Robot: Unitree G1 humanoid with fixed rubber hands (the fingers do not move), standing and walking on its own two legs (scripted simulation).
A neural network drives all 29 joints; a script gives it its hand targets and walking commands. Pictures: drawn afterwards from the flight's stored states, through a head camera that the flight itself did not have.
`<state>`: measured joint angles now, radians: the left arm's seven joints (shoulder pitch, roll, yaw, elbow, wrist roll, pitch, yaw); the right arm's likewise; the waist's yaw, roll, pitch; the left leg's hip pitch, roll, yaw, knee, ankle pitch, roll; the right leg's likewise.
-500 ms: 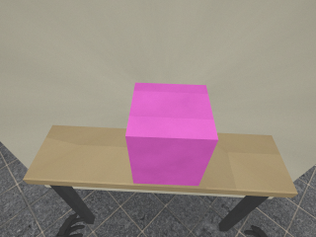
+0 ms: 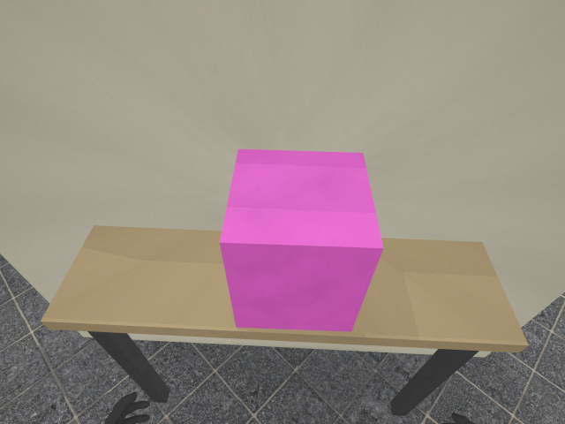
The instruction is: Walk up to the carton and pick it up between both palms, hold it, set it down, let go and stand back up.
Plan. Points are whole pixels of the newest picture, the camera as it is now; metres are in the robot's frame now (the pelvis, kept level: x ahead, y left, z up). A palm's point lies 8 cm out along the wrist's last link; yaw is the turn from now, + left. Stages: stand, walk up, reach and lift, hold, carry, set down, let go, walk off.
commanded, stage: stand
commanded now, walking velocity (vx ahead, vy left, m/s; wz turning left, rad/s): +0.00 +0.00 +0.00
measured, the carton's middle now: (296, 243) +0.41 -0.01 +0.01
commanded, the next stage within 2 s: none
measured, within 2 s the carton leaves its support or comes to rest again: neither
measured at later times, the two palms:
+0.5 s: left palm out of the picture +0.09 +0.25 -0.10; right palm out of the picture +0.08 -0.28 -0.11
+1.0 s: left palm out of the picture +0.08 +0.25 -0.11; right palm out of the picture +0.07 -0.28 -0.11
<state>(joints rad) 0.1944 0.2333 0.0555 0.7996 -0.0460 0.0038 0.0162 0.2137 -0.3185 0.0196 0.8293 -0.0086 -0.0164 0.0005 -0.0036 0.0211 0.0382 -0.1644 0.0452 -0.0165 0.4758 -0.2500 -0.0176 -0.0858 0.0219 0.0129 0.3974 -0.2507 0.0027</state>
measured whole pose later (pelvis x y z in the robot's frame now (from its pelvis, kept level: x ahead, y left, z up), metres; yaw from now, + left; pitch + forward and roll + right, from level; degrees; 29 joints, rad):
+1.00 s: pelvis -0.02 -0.01 +0.00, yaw +0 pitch -5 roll -1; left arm 0.19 0.23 0.06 0.87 -0.05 0.00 0.02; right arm 0.21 -0.33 0.02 0.91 -0.01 -0.02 0.01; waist 0.00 0.02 0.04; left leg -0.15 0.05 -0.02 0.44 -0.21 -0.02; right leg -0.09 0.02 0.01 0.40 -0.23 0.00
